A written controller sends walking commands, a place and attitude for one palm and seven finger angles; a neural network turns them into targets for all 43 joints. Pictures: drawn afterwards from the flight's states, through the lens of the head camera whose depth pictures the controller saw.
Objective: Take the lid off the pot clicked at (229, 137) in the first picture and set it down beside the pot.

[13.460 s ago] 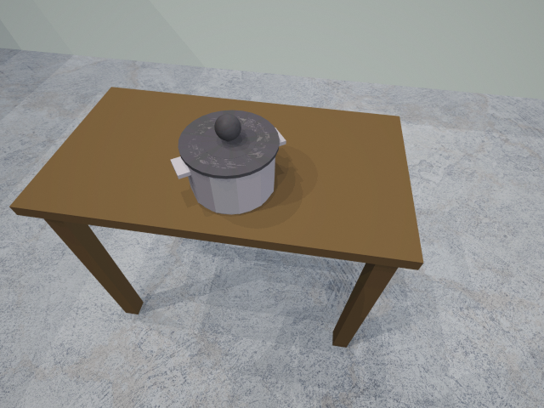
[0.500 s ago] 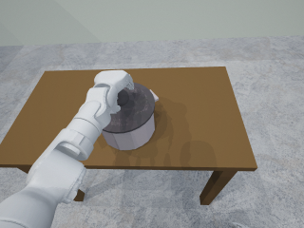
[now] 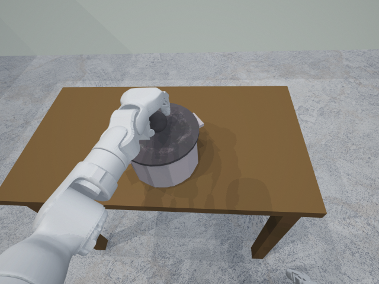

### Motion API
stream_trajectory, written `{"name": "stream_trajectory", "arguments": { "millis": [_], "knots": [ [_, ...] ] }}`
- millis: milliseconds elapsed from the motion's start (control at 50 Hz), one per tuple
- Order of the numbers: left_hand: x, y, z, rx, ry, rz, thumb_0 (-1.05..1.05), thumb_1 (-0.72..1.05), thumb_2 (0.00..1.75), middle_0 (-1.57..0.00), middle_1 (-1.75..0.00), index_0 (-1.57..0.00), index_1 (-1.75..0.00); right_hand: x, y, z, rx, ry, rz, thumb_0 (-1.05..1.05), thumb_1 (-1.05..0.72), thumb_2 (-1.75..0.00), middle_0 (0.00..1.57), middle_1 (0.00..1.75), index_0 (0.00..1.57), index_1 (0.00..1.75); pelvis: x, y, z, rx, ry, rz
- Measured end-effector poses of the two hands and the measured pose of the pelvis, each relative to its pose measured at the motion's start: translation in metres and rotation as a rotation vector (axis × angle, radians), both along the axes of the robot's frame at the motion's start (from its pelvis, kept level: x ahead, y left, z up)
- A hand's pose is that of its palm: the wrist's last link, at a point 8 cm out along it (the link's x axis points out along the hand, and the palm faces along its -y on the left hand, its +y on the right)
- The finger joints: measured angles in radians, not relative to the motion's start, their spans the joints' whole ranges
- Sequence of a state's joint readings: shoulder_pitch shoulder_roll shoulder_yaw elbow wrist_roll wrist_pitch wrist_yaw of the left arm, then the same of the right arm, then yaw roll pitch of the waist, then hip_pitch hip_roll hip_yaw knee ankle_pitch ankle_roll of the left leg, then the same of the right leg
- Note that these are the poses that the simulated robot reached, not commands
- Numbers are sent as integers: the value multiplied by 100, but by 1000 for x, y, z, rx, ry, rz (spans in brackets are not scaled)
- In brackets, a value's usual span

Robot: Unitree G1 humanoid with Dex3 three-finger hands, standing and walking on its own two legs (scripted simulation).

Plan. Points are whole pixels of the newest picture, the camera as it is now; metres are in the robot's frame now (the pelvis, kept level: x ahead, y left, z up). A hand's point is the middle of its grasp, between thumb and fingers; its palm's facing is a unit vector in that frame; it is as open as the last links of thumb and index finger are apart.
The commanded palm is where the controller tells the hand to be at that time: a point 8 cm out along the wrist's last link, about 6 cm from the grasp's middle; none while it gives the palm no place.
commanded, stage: close the fingers and squeeze the knob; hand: left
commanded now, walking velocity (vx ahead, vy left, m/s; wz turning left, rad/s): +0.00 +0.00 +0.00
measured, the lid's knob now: (156, 121) +0.48 +0.08 +0.06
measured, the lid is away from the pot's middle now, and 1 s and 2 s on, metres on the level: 0.00 0.00 0.01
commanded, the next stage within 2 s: lift the lid straight up in 0.84 s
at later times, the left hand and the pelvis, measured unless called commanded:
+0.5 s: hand (148, 121) +0.45 +0.10 +0.09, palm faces -0.31 -0.02 -0.95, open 8.7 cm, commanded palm +0.44 +0.10 +0.15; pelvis -0.01 +0.00 +0.00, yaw +0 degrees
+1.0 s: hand (148, 121) +0.45 +0.10 +0.09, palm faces -0.30 -0.04 -0.95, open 8.7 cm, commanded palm +0.44 +0.10 +0.16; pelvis -0.01 +0.00 +0.00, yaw -1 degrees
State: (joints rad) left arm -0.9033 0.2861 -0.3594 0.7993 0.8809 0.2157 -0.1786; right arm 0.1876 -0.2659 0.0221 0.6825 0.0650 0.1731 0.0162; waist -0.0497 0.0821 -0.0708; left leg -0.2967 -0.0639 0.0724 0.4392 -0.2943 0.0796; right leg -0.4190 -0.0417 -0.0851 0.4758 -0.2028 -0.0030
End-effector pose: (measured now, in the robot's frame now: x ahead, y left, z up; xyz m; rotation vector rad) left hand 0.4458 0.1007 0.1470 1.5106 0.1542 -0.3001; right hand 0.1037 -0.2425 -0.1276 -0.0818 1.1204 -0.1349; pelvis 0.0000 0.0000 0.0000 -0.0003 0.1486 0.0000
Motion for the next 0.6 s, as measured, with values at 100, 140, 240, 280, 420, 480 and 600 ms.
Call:
{"name": "stream_trajectory", "arguments": {
  "millis": [100,140,240,280,420,480,600],
  "knots": [
    [0,-2,0,10,4,4,1,3,109,-65,-82,-62,-80,-2,1,-1,4,10,2,1,-91,-90,20,30,20,30,-1,0,0,0,-1,-1],
    [0,-2,0,16,8,6,1,4,107,-66,-85,-61,-82,-2,1,-2,4,9,0,1,-91,-90,20,30,20,30,-1,-1,0,1,-1,0],
    [1,-3,1,20,23,12,2,6,103,-68,-90,-60,-84,-5,0,-2,-1,12,-2,1,-91,-90,20,30,20,30,-3,-1,-1,2,-3,-1],
    [1,-3,1,16,26,11,3,6,101,-69,-91,-60,-85,-7,-1,-2,-5,12,-5,1,-91,-90,20,30,20,30,-3,-2,-1,2,-3,-1],
    [2,-2,1,2,29,8,3,6,101,-73,-94,-60,-85,-14,-6,-1,-24,18,-17,1,-91,-90,20,30,20,30,-5,-3,-1,2,-4,-4],
    [2,-2,1,8,23,4,2,6,101,-75,-95,-60,-86,-18,-8,0,-30,23,-21,1,-91,-90,20,30,20,30,-6,-3,-1,2,-4,-4],
    [2,-2,1,10,22,10,3,6,102,-80,-97,-60,-86,-24,-11,0,-38,32,-28,1,-91,-90,20,30,20,30,-7,-3,-1,3,-3,-5]
  ]
}}
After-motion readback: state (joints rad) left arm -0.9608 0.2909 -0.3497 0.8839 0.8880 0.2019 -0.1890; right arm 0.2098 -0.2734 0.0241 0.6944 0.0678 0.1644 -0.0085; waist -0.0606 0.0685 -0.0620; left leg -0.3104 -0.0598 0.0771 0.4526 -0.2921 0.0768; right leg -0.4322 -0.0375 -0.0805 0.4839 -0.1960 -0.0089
